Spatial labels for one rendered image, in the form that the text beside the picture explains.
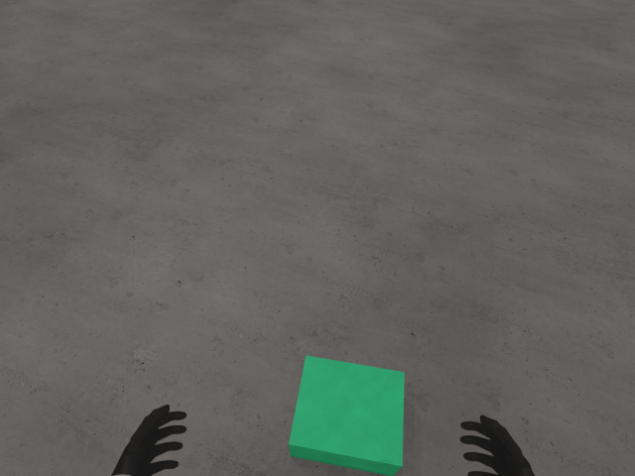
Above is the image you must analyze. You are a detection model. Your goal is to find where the left robot hand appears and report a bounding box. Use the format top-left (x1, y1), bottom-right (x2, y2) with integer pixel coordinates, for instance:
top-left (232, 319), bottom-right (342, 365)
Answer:
top-left (111, 405), bottom-right (187, 476)

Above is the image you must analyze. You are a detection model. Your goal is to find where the right robot hand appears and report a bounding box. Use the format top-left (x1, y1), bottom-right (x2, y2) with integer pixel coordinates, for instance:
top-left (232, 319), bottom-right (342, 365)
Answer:
top-left (460, 416), bottom-right (535, 476)

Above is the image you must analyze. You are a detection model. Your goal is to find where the carton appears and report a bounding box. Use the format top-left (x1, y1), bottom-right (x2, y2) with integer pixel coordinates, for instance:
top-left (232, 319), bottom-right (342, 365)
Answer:
top-left (289, 355), bottom-right (405, 476)

